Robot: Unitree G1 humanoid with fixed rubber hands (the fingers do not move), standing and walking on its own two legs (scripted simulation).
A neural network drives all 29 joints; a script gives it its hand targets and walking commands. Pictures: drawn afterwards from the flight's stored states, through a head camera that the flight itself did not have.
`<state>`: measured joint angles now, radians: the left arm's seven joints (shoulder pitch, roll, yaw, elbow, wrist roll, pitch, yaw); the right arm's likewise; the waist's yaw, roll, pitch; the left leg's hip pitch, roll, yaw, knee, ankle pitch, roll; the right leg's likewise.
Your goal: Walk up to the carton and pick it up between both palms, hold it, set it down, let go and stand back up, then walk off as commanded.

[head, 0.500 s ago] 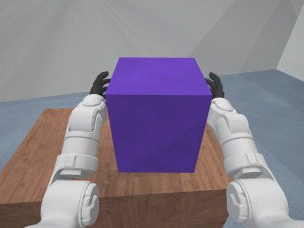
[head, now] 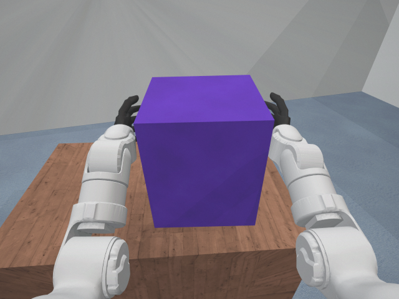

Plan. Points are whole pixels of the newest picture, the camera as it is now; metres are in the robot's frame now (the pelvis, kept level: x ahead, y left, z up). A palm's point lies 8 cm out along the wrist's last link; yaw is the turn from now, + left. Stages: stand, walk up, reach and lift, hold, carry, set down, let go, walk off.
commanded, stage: hold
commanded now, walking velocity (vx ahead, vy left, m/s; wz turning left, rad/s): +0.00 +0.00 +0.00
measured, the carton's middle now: (202, 150) +0.39 +0.00 +0.18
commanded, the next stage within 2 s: none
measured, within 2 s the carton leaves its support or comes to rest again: neither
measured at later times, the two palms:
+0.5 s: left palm (127, 130) +0.38 +0.15 +0.24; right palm (280, 128) +0.38 -0.15 +0.24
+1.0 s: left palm (126, 130) +0.38 +0.15 +0.24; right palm (280, 128) +0.38 -0.15 +0.24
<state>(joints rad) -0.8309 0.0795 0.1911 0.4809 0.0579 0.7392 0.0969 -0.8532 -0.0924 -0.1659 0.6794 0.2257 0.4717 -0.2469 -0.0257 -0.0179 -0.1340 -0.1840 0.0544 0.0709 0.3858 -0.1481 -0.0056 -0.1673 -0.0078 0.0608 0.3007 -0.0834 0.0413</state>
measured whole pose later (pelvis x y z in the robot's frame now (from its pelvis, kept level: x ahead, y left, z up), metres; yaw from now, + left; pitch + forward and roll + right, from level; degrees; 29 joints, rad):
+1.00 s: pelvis +0.00 +0.00 +0.00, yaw +0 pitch -3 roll -1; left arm -0.83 0.08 0.19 0.45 0.06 0.77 0.09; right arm -0.85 -0.09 -0.17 0.63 0.24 0.51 -0.26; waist -0.04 -0.02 -0.13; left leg -0.18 0.05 0.07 0.39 -0.15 -0.01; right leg -0.17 -0.01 0.06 0.30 -0.09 0.04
